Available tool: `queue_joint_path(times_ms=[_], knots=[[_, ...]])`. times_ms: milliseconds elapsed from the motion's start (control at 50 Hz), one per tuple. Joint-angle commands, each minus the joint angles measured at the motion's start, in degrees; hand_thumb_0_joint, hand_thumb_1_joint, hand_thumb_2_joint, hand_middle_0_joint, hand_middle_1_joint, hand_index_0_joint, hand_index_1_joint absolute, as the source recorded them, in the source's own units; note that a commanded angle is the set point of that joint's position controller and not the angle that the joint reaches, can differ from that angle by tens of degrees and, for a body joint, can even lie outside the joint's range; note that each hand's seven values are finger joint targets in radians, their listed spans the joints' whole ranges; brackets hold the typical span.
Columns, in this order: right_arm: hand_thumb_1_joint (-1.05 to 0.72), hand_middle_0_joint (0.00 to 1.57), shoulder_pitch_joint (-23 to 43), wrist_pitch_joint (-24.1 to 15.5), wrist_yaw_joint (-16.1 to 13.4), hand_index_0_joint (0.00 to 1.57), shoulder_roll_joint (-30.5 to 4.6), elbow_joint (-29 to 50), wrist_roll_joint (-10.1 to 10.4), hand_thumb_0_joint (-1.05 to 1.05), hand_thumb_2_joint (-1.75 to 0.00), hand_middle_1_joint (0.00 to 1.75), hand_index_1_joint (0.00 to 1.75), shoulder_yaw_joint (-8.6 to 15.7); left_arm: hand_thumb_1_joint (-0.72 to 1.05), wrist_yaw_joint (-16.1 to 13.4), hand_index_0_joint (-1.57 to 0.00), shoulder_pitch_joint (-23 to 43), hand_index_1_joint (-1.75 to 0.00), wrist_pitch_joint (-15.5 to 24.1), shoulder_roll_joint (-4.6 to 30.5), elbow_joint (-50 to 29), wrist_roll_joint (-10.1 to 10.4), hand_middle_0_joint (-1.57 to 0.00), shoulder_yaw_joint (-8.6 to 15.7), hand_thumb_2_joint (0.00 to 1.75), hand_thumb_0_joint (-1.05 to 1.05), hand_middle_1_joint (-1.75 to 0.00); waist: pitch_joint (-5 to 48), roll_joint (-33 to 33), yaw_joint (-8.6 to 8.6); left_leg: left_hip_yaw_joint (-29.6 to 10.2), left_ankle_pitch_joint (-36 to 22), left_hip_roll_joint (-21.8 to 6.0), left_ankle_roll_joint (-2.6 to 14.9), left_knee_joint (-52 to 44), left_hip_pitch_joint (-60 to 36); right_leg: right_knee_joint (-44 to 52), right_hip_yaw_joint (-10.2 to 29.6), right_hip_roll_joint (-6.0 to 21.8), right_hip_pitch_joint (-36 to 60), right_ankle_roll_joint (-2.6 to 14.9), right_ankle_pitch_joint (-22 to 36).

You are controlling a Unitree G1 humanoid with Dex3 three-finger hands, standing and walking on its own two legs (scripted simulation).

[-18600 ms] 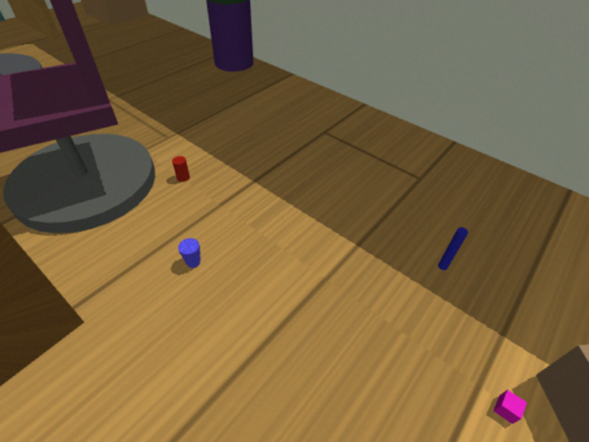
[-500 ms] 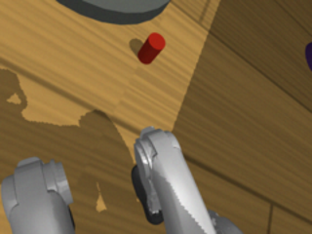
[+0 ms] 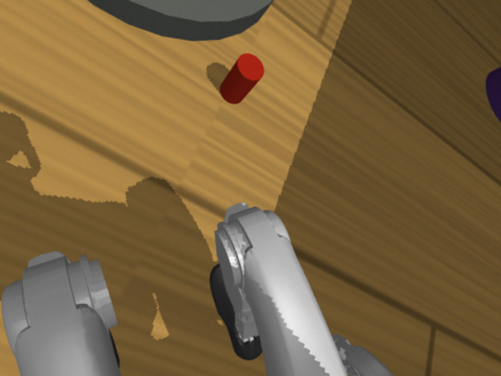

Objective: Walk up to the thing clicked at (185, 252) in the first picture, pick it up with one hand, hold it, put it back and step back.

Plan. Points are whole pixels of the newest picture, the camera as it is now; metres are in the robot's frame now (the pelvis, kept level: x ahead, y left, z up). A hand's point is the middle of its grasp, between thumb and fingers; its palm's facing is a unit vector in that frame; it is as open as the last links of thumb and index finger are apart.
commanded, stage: close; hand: left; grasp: from above
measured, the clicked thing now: out of the picture +0.45 +0.32 -0.25
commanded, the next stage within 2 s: settle in 0.54 s
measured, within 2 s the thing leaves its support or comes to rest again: leaves its support in 1.06 s
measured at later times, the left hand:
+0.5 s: hand out of the picture +0.44 +0.32 -0.20, palm faces -0.45 -0.14 -0.88, open 10.8 cm
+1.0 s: hand out of the picture +0.44 +0.32 -0.20, palm faces -0.41 -0.12 -0.90, open 10.3 cm
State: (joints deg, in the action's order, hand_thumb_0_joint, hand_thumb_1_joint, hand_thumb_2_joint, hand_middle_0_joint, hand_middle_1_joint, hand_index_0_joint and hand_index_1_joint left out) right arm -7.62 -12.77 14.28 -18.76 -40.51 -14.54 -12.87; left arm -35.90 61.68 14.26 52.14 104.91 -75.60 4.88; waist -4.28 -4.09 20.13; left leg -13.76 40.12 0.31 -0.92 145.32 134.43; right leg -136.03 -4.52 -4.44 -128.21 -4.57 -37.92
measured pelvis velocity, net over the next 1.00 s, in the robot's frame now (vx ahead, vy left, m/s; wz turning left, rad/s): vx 0.01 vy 0.00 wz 0.02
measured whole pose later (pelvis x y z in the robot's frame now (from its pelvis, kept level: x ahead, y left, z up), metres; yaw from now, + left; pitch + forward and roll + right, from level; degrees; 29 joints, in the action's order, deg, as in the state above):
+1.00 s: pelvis +0.01 +0.00 +0.01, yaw +1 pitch +31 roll -12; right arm -9.4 -9.9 12.8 -18.3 -40.5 -12.9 -9.6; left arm -32.3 56.8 12.2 49.0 93.0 -74.3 7.1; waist -2.4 -2.5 18.2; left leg -12.9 40.2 0.9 -1.5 143.4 135.4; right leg -135.2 -4.1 -3.2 -129.3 -3.8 -38.7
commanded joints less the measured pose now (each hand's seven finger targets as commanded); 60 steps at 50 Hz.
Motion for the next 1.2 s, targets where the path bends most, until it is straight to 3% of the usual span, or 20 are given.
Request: queue_joint_path(times_ms=[0, 220, 320, 380, 420, 500, 560, 620, 680, 700, 820, 920, 940, 960, 980, 1000, 1020, 1040, 1060, 1180], knots=[[-0.9, 0.2, -10.3, -0.2, -0.6, 0.2, -18.0, -0.5, 0.3, 0.0, -0.9, 0.3, 0.3, 5.7, 0.0, -2.4, -0.44, 15.6, -0.97, -0.8, 10.1, -7.5, 0.9, -0.4, -0.5, 0.84, 0.0, -1.01, 30.2, 20.2, 3.57, 6.0, -5.0, -0.9, 1.74, -15.6, -24.0, 11.7, -9.8, -0.7, 14.5, 5.27, 9.1], [-0.9, 0.2, -10.4, 0.2, -1.1, 0.2, -17.7, 0.2, 0.7, 0.0, -0.9, 0.3, 0.3, 5.9, 0.06, -1.2, -0.49, 15.0, -0.96, -1.0, 9.9, -7.6, 1.6, -0.46, -0.6, 0.87, 0.0, -0.99, 30.1, 19.2, 3.33, 6.5, -3.4, -0.7, 1.9, -16.0, -23.0, 12.5, -9.4, -0.7, 14.6, 5.44, 7.4], [-0.9, 0.2, -10.8, 0.4, -1.5, 0.2, -18.1, 0.3, 0.7, 0.0, -0.9, 0.3, 0.3, 5.6, 0.12, -1.3, -0.53, 15.0, -0.94, -0.4, 12.0, -8.1, 1.7, -0.5, 0.1, 0.83, 0.0, -0.97, 30.8, 18.9, 3.05, 7.0, -4.3, -0.8, 2.13, -15.8, -23.0, 13.6, -8.5, -0.9, 16.9, 5.22, 8.0], [-0.9, 0.2, -10.9, 0.5, -1.6, 0.2, -17.8, 0.2, 0.6, 0.0, -0.9, 0.3, 0.3, 5.7, 0.14, -1.3, -0.55, 14.5, -0.94, -0.4, 11.5, -7.5, 2.0, -0.52, 0.4, 0.85, 0.0, -0.97, 30.6, 18.7, 2.71, 6.9, -4.3, -0.9, 2.04, -15.9, -23.0, 13.5, -8.8, -0.9, 16.2, 5.29, 7.8], [-0.9, 0.2, -11.6, 0.4, -1.6, 0.2, -17.7, 0.5, 0.6, 0.0, -0.9, 0.3, 0.3, 5.7, 0.14, -0.9, -0.54, 14.3, -0.94, -0.4, 10.4, -7.3, 1.7, -0.51, -0.3, 0.83, 0.0, -0.97, 30.0, 18.3, 3.7, 7.1, -4.7, -0.6, 2.1, -15.6, -22.9, 13.3, -9.0, -0.5, 16.0, 5.24, 8.4], [-0.9, 0.2, -10.7, 0.6, -2.0, 0.2, -18.1, 0.8, 1.2, 0.0, -0.9, 0.3, 0.3, 6.1, 0.2, -0.7, -0.6, 14.5, -0.93, -0.1, 11.3, -8.2, 1.8, -0.57, 0.0, 0.85, 0.0, -0.96, 30.2, 19.0, 2.78, 6.7, -4.0, -0.7, 1.89, -16.2, -23.1, 13.1, -9.0, -0.6, 15.5, 5.56, 7.6], [-0.9, 0.2, -11.7, 0.8, -1.7, 0.2, -17.6, 0.6, 0.4, 0.0, -0.9, 0.3, 0.3, 5.8, 0.21, -0.3, -0.6, 13.9, -0.91, -0.2, 9.5, -7.1, 1.6, -0.57, -0.7, 0.82, 0.0, -0.95, 29.7, 17.6, 3.86, 7.0, -4.4, -0.5, 2.08, -15.9, -22.5, 13.5, -9.1, -0.6, 15.6, 5.27, 8.0], [-0.9, 0.2, -11.6, 0.9, -2.0, 0.2, -17.9, 0.8, 0.8, 0.0, -0.9, 0.3, 0.3, 5.8, 0.24, -0.3, -0.63, 14.5, -0.93, -0.2, 11.9, -8.4, 1.8, -0.6, 0.3, 0.86, 0.0, -0.96, 30.5, 18.0, 2.75, 7.3, -4.4, -0.5, 2.2, -15.7, -22.3, 13.7, -8.7, -0.5, 16.0, 5.17, 7.6], [-0.92, 0.2, -11.9, 0.9, -2.0, 0.2, -17.7, 0.8, 0.8, 0.0, -0.91, 0.3, 0.3, 6.1, 0.16, 0.1, -0.62, 14.4, -0.98, -0.3, 10.3, -8.8, 1.6, -0.59, -0.5, 0.89, 0.0, -1.01, 30.8, 18.5, 3.38, 7.3, -5.1, -0.4, 2.12, -15.8, -23.5, 13.4, -8.8, -0.5, 16.1, 5.26, 8.6], [-0.92, 0.2, -11.6, 1.2, -2.1, 0.2, -17.6, 0.6, 1.0, 0.0, -0.91, 0.3, 0.3, 6.2, 0.16, 0.1, -0.61, 14.2, -0.99, -0.4, 10.8, -9.0, 1.9, -0.58, 0.1, 0.89, 0.0, -1.02, 31.5, 19.0, 2.55, 7.1, -5.4, -0.6, 1.92, -16.5, -23.9, 13.3, -8.8, -0.6, 16.4, 5.42, 8.8], [-0.93, 0.2, -11.5, 1.9, -2.4, 0.2, -17.4, 0.6, 1.1, 0.0, -0.91, 0.3, 0.3, 7.0, 0.16, 0.2, -0.62, 14.2, -1.02, -0.9, 11.5, -11.2, 1.8, -0.59, 1.3, 0.94, 0.0, -1.04, 32.5, 21.3, 1.39, 7.6, -5.4, -0.3, 1.59, -16.5, -24.0, 13.0, -8.9, -0.2, 15.6, 5.92, 8.3], [-0.92, 0.2, -11.9, 2.7, -2.3, 0.2, -16.8, 0.1, 1.8, 0.0, -0.91, 0.3, 0.3, 8.9, 0.23, 0.3, -0.67, 13.1, -1.06, -1.9, 11.9, -22.7, 2.1, -0.64, 4.0, 1.0, 0.0, -1.08, 41.3, 27.1, -1.75, 8.1, -10.0, -0.1, 0.95, -17.7, -30.1, 12.3, -8.4, 0.3, 16.7, 6.35, 12.0], [-0.93, 0.2, -11.8, 2.9, -2.1, 0.2, -16.0, 0.1, 2.2, 0.0, -0.91, 0.3, 0.3, 9.2, 0.26, 0.8, -0.69, 11.3, -1.07, -2.7, 10.1, -22.3, 2.3, -0.66, 3.0, 1.0, 0.0, -1.1, 41.5, 28.0, -1.76, 8.5, -10.0, -0.1, 0.97, -18.3, -30.5, 12.2, -8.0, 0.3, 16.8, 6.56, 12.1], [-0.92, 0.2, -12.0, 3.0, -1.9, 0.2, -16.3, -0.3, 2.3, 0.0, -0.91, 0.3, 0.3, 10.0, 0.26, 1.2, -0.68, 13.0, -1.06, -3.0, 10.2, -25.7, 2.8, -0.65, 3.5, 0.98, 0.0, -1.1, 42.5, 28.4, -1.7, 8.7, -10.5, -0.1, 0.9, -18.2, -31.1, 12.4, -8.0, 0.5, 15.8, 6.59, 12.6], [-0.92, 0.2, -12.3, 3.4, -2.0, 0.2, -15.9, -0.3, 2.9, 0.0, -0.91, 0.3, 0.3, 10.7, 0.27, 1.5, -0.69, 11.9, -1.07, -3.5, 10.9, -29.9, 3.5, -0.66, 4.7, 0.99, 0.0, -1.1, 46.1, 30.8, -3.46, 8.9, -11.6, 0.0, 0.77, -19.3, -33.7, 12.8, -7.5, 0.6, 17.3, 6.78, 13.3], [-0.93, 0.2, -12.2, 3.6, -1.9, 0.2, -15.8, -0.3, 3.6, 0.0, -0.91, 0.3, 0.3, 11.7, 0.29, 2.0, -0.71, 11.2, -1.06, -4.2, 10.2, -32.9, 4.3, -0.68, 4.8, 0.99, 0.0, -1.09, 48.3, 32.7, -4.08, 9.0, -13.1, 0.0, 0.34, -19.7, -36.0, 12.3, -7.3, 1.0, 16.9, 7.11, 14.3], [-0.92, 0.2, -12.1, 4.0, -1.9, 0.2, -15.8, -0.5, 3.9, 0.0, -0.91, 0.3, 0.3, 12.5, 0.29, 2.7, -0.7, 11.0, -1.05, -5.0, 9.0, -34.5, 4.7, -0.67, 4.4, 0.96, 0.0, -1.08, 48.8, 33.4, -4.02, 9.4, -13.9, 0.0, 0.22, -20.0, -36.7, 12.5, -7.1, 1.2, 16.6, 7.22, 14.9], [-0.92, 0.2, -12.0, 4.5, -1.8, 0.2, -15.2, -0.7, 4.6, 0.0, -0.91, 0.3, 0.3, 13.1, 0.3, 3.3, -0.71, 10.6, -1.03, -5.7, 8.4, -37.6, 5.4, -0.68, 4.3, 0.96, 0.0, -1.06, 51.2, 34.5, -5.32, 9.5, -14.6, 0.0, 0.06, -21.3, -38.4, 12.4, -6.6, 1.3, 16.7, 7.41, 15.4], [-0.92, 0.2, -12.1, 5.0, -1.8, 0.2, -14.7, -0.7, 5.3, 0.0, -0.91, 0.3, 0.3, 13.6, 0.32, 4.2, -0.73, 11.2, -1.02, -6.6, 6.9, -39.0, 5.9, -0.71, 3.4, 0.96, 0.0, -1.05, 51.8, 33.7, -4.71, 9.7, -14.9, 0.0, 0.27, -21.2, -38.8, 12.8, -6.3, 1.3, 16.9, 7.25, 16.0], [-0.92, 0.2, -13.9, 8.2, -2.8, 0.2, -12.9, -1.9, 7.5, 0.0, -0.91, 0.3, 0.3, 15.0, 0.48, 10.4, -0.87, 12.0, -1.02, -9.5, 2.1, -40.7, 7.5, -0.84, -0.3, 1.03, 0.0, -1.04, 52.0, 29.5, -4.96, 10.2, -17.4, 0.3, 0.92, -23.7, -39.7, 16.1, -5.0, 1.3, 18.8, 7.4, 17.1]])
